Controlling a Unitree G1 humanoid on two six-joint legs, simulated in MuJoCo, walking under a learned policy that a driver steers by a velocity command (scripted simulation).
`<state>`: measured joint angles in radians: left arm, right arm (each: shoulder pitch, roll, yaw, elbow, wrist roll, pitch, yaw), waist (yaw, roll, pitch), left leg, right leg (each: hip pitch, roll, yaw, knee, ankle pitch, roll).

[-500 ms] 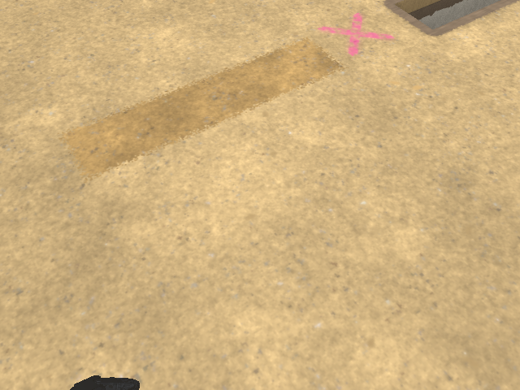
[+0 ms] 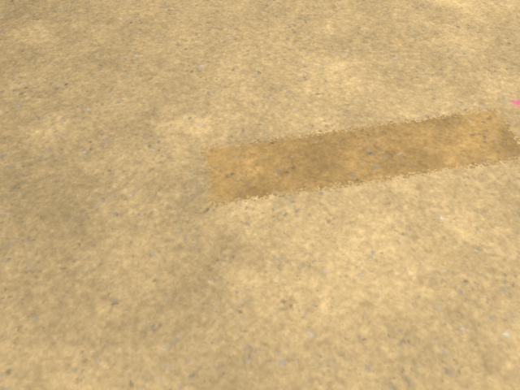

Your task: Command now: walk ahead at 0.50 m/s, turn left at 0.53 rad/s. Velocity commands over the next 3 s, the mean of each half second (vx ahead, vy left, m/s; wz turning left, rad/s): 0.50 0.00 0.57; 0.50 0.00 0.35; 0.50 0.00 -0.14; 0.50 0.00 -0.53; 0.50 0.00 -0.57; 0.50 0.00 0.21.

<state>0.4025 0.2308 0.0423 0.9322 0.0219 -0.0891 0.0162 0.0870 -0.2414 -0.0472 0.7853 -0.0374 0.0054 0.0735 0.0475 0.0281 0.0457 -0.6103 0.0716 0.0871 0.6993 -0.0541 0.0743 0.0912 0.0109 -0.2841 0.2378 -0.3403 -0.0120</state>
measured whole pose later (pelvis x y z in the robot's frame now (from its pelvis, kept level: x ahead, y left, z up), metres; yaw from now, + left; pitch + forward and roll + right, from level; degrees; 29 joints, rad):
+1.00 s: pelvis +0.53 +0.10 +0.01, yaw +28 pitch +1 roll -2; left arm 0.43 0.24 0.04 0.91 0.01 -0.08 -0.02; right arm 0.10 -0.26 -0.02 0.75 -0.04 -0.02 0.05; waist 0.07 0.05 0.02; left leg -0.57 0.06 0.00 0.69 -0.12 0.02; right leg -0.02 0.04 -0.08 0.24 -0.24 -0.03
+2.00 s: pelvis +1.01 +0.31 +0.01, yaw +3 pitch +1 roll +0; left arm 0.38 0.27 0.07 0.88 0.00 -0.04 -0.01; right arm 0.09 -0.26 -0.03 0.76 -0.04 -0.02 0.02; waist 0.06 0.03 0.04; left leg -0.66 0.12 -0.05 0.79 -0.09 -0.06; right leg -0.07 0.15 0.10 0.29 -0.23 -0.13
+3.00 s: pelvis +1.51 +0.25 +0.01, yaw -4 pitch +0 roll -1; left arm 0.38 0.23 0.04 0.92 0.02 -0.09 0.01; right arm 0.20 -0.27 -0.07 0.85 -0.03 0.00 0.05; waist 0.02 0.04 0.03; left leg -0.66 0.09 0.02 0.94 -0.08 0.03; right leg -0.01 0.02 -0.22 0.24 -0.25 -0.05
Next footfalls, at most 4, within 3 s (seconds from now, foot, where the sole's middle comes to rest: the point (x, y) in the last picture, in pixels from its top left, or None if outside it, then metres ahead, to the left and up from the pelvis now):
0.08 left None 0.21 0.09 -0.77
0.62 right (286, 358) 0.55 0.00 -0.77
1.10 left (174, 314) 0.65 0.30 -0.77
1.64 right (205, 215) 0.99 0.26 -0.77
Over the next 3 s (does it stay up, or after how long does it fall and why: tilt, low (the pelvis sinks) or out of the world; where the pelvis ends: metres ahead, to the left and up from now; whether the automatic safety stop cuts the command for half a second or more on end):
stays up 1.51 0.25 0.01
